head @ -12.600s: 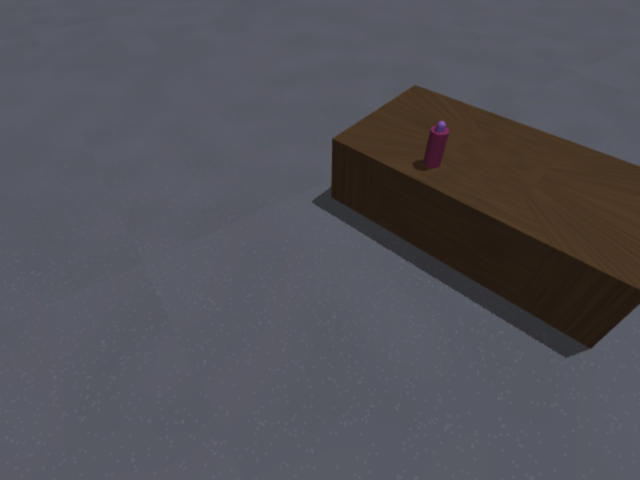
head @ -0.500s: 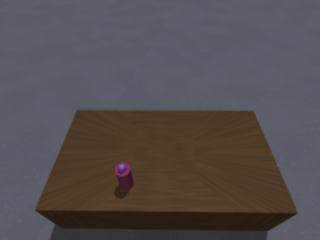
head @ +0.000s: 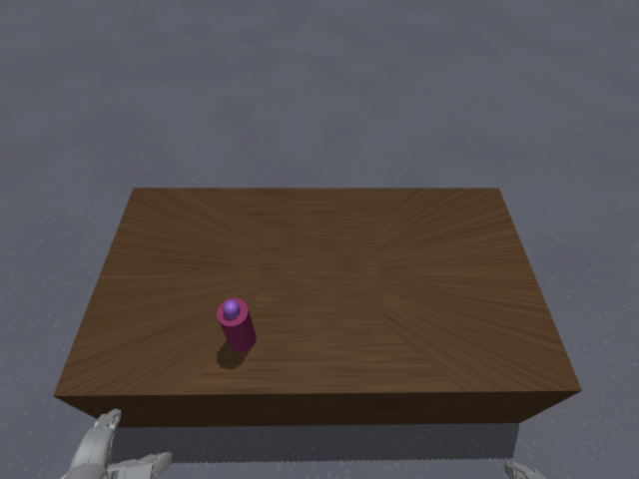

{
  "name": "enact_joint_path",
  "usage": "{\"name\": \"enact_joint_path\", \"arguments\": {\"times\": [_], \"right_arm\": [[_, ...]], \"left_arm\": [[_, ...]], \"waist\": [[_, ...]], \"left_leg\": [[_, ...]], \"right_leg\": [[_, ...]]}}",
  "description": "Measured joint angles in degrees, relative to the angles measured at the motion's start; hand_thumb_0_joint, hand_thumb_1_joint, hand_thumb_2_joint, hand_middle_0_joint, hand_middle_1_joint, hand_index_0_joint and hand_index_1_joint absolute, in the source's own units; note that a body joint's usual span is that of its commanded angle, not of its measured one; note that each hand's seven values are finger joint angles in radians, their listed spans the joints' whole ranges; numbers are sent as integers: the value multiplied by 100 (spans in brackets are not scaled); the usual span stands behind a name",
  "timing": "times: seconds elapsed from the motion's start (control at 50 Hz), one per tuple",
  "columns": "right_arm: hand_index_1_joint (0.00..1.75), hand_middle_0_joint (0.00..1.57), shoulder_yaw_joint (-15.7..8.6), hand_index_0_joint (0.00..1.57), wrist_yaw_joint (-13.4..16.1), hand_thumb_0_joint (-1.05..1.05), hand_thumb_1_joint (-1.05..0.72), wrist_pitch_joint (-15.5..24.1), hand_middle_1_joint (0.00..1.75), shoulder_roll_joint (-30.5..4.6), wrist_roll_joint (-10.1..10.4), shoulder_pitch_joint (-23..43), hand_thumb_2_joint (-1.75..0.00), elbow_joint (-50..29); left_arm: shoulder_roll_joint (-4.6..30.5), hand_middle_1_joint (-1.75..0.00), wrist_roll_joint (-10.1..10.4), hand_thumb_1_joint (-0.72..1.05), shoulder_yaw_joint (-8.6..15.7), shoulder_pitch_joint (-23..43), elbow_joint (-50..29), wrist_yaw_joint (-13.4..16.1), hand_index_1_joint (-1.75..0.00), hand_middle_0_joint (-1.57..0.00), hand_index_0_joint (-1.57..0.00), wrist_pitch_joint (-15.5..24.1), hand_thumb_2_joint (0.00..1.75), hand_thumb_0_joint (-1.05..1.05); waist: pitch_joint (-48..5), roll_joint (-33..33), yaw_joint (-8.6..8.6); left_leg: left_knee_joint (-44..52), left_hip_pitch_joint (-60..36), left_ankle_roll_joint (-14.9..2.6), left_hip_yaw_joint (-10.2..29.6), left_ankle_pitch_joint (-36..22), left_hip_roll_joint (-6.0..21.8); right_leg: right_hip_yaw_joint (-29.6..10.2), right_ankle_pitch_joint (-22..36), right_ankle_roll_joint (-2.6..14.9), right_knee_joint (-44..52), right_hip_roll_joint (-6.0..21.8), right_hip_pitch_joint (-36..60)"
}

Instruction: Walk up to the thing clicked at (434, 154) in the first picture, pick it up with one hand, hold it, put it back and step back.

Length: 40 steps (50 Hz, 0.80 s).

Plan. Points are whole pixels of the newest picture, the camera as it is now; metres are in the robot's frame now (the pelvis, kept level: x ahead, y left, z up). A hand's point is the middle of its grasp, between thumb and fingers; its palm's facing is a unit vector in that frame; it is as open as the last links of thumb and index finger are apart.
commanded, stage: go down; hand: left
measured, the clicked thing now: (236, 323) +0.47 +0.20 -0.35
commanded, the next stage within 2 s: none
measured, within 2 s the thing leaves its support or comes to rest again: neither
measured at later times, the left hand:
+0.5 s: hand (126, 471) +0.16 +0.28 -0.14, palm faces +0.06 -0.94 -0.33, open 17.3 cm
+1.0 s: hand out of the picture +0.15 +0.28 -0.13, palm faces +0.07 -0.94 -0.33, open 17.5 cm
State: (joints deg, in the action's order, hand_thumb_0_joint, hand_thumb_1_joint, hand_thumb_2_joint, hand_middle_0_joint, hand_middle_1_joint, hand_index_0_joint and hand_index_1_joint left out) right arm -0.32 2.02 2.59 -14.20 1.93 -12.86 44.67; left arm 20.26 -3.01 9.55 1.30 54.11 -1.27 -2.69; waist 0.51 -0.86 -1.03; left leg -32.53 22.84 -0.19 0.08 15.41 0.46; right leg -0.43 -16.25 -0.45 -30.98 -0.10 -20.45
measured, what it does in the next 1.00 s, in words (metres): lowers itself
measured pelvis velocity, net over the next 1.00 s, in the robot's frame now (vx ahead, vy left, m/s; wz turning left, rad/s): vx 0.01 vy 0.00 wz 0.02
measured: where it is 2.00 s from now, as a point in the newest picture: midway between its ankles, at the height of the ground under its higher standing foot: outside the picture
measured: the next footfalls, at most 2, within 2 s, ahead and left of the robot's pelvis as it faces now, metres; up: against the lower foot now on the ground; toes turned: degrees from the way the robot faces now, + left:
none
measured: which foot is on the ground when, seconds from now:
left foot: down 0.00-1.00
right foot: down 0.00-1.00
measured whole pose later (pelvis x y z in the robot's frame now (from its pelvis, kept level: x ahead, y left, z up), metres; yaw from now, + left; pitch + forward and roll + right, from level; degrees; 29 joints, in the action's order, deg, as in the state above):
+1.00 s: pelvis +0.01 +0.00 -0.06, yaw +1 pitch +13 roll -3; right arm 0.5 8.9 10.1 -13.9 1.6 -16.2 31.2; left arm 23.3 0.3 13.2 -21.8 8.6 -7.7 -29.4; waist -9.4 1.8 -2.0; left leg -59.4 43.8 -0.2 3.3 29.0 1.0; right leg 2.6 -29.3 -0.6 -55.0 -0.9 -39.1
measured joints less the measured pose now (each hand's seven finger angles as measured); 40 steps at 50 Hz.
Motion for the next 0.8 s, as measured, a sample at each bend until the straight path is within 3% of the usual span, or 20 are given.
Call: {"name": "enact_joint_path", "arguments": {"times": [0.16,0.32,0.56,0.8], "right_arm": [[30,20,60,21,76,1,-93,76,30,2,40,-190,-90,-580],[30,20,39,21,216,1,-87,314,30,-74,-7,-116,-89,-861],[30,20,70,21,468,1,-85,495,30,-41,-34,-65,-88,-1186],[30,20,84,21,597,2,-85,615,30,30,-27,-230,-88,-1329]], "left_arm": [[41,-5,52,-6,23,-547,-1022,-162,-3,-6,-7,-1116,17,0],[25,-5,61,-40,112,-1018,-1999,-352,-5,-8,-8,-1522,7,0],[223,-5,193,-52,220,-1716,-3422,-581,-5,-9,-9,-2140,3,-1],[292,-5,299,-54,333,-2121,-4221,-688,-4,-9,-9,-2508,2,-1]], "waist": [[-261,140,-80],[-449,137,-16],[-747,181,-43],[-945,242,-61]], "left_leg": [[-414,262,-24,-9,280,11],[-1161,865,-20,71,664,13],[-2004,1531,8,201,1117,39],[-2517,1965,15,291,1343,50]], "right_leg": [[-10,-240,-25,-347,-12,-235],[67,-636,-25,-1063,-19,-794],[192,-1086,-1,-1826,-56,-1383],[277,-1310,5,-2283,-77,-1763]]}}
